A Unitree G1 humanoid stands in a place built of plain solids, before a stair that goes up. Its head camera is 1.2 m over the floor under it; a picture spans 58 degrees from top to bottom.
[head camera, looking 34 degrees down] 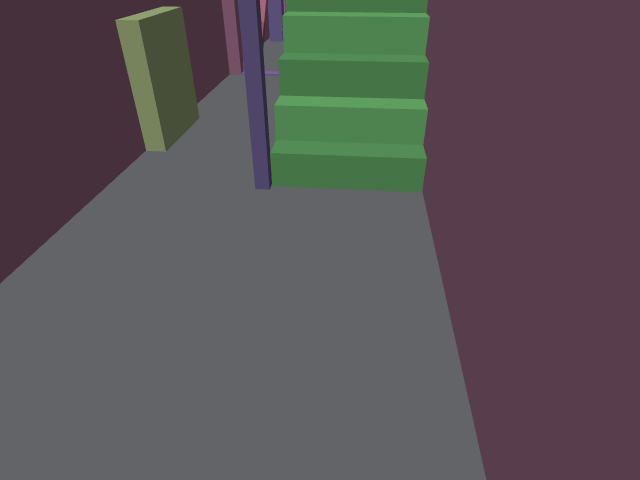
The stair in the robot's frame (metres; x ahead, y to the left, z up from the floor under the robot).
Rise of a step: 0.21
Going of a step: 0.21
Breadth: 0.90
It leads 5 degrees to the right of straight ahead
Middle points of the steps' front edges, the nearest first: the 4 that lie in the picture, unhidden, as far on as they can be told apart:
2.32 -0.16 0.21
2.53 -0.18 0.43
2.74 -0.19 0.64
2.94 -0.21 0.86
